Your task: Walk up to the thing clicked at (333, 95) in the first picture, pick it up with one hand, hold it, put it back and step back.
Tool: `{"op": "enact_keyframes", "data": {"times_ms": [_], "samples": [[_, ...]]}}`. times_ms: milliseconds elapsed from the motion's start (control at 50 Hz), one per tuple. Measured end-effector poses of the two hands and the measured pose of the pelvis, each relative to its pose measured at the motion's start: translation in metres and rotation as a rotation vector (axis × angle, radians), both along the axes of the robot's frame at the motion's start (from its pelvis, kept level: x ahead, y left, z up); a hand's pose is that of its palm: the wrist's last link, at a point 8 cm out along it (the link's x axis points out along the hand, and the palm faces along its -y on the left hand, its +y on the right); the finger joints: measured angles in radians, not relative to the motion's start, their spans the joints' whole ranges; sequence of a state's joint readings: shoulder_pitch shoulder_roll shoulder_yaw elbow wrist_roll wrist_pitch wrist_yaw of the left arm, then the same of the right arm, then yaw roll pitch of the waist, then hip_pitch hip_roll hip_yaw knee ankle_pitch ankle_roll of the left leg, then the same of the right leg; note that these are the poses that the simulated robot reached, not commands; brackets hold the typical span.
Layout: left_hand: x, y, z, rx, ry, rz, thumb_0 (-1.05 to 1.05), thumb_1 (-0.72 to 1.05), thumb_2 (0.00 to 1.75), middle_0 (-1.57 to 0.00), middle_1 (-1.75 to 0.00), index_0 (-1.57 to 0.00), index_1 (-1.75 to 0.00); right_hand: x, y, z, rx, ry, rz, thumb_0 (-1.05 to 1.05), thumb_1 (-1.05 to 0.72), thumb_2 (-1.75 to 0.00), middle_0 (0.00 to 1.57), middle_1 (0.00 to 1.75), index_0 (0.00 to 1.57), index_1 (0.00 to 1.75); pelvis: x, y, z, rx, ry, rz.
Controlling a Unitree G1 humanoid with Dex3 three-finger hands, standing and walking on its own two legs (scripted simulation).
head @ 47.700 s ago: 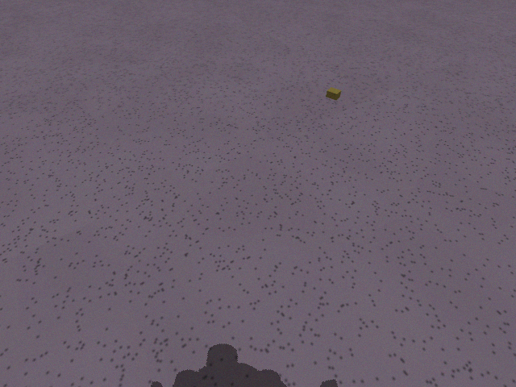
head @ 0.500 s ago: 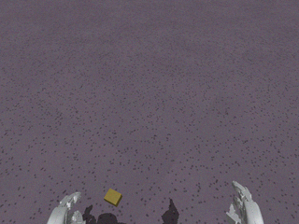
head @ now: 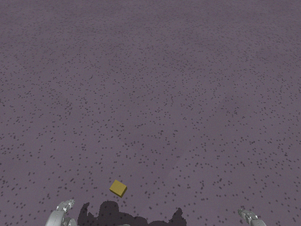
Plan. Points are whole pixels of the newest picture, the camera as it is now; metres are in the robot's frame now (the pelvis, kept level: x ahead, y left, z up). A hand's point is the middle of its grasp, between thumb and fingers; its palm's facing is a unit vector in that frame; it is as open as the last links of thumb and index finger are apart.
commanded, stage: stand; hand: left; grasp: from above
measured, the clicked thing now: (118, 188) +0.43 +0.22 -0.71
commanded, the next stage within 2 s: none
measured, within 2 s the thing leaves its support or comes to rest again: neither
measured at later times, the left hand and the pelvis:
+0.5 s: hand out of the picture +0.05 +0.24 -0.13, palm faces +0.04 -0.95 -0.32, open 7.4 cm; pelvis +0.00 +0.00 +0.04, yaw +1 degrees
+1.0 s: hand out of the picture +0.06 +0.24 -0.12, palm faces +0.02 -0.94 -0.33, open 7.4 cm; pelvis +0.00 -0.01 +0.04, yaw +0 degrees
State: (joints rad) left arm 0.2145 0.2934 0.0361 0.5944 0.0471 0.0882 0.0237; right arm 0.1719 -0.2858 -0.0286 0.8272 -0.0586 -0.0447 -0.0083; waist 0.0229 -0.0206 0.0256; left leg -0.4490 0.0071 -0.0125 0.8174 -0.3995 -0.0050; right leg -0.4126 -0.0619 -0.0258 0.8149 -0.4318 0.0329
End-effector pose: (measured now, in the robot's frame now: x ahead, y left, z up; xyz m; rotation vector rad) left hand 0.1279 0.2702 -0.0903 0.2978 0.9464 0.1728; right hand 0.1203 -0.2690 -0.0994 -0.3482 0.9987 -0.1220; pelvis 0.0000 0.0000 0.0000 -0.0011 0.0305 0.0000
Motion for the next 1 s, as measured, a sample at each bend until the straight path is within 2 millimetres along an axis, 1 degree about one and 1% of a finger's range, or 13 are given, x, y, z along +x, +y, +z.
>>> {"op": "enact_keyframes", "data": {"times_ms": [80, 180, 260, 340, 480, 720, 880, 1000], "samples": [[-0.028, 0.011, -0.007, 0.004, 0.107, 0.042, 0.01, 0.91, 0.90, -0.20, -0.30, -0.20, -0.30, -0.017, -0.007, 0.003, -0.008, 0.066, -0.044, 0.01, -0.91, -0.90, 0.21, 0.30, 0.21, 0.30, 0.004, 0.003, 0.009, -0.005, -0.020, -0.001], [-0.059, 0.014, -0.008, -0.004, 0.212, 0.085, 0.01, 0.91, 0.90, -0.20, -0.30, -0.20, -0.30, -0.032, -0.007, 0.005, -0.003, 0.134, -0.080, 0.01, -0.91, -0.90, 0.21, 0.30, 0.21, 0.30, 0.008, 0.004, 0.020, -0.005, -0.046, 0.005], [-0.076, 0.013, -0.007, -0.012, 0.268, 0.110, 0.01, 0.91, 0.90, -0.20, -0.30, -0.20, -0.30, -0.040, -0.004, 0.007, 0.007, 0.170, -0.096, 0.01, -0.91, -0.90, 0.21, 0.30, 0.21, 0.30, 0.008, 0.005, 0.027, -0.004, -0.066, 0.007], [-0.086, 0.012, -0.005, -0.016, 0.300, 0.123, 0.01, 0.91, 0.90, -0.20, -0.30, -0.20, -0.30, -0.044, -0.001, 0.008, 0.019, 0.191, -0.106, 0.01, -0.91, -0.90, 0.21, 0.30, 0.21, 0.30, 0.006, 0.005, 0.032, -0.003, -0.083, 0.009], [-0.090, 0.013, 0.001, -0.010, 0.308, 0.125, 0.01, 0.91, 0.90, -0.20, -0.30, -0.20, -0.30, -0.049, -0.001, 0.009, 0.035, 0.198, -0.115, 0.01, -0.91, -0.90, 0.21, 0.30, 0.21, 0.30, 0.003, 0.003, 0.037, 0.000, -0.101, 0.011], [-0.089, 0.014, 0.007, 0.006, 0.303, 0.122, 0.01, 0.91, 0.90, -0.20, -0.30, -0.20, -0.30, -0.057, -0.015, 0.012, 0.028, 0.216, -0.129, 0.01, -0.91, -0.90, 0.21, 0.30, 0.21, 0.30, -0.002, -0.004, 0.041, -0.002, -0.106, 0.011], [-0.084, 0.012, 0.007, 0.003, 0.308, 0.116, 0.01, 0.91, 0.90, -0.20, -0.30, -0.20, -0.30, -0.063, -0.024, 0.014, 0.014, 0.240, -0.134, 0.01, -0.91, -0.90, 0.21, 0.30, 0.21, 0.30, -0.001, -0.007, 0.042, -0.004, -0.100, 0.010], [-0.079, 0.009, 0.007, -0.001, 0.310, 0.109, 0.01, 0.91, 0.90, -0.20, -0.30, -0.20, -0.30, -0.063, -0.026, 0.014, 0.010, 0.250, -0.135, 0.01, -0.91, -0.90, 0.21, 0.30, 0.20, 0.30, 0.001, -0.008, 0.042, -0.003, -0.095, 0.008]]}}
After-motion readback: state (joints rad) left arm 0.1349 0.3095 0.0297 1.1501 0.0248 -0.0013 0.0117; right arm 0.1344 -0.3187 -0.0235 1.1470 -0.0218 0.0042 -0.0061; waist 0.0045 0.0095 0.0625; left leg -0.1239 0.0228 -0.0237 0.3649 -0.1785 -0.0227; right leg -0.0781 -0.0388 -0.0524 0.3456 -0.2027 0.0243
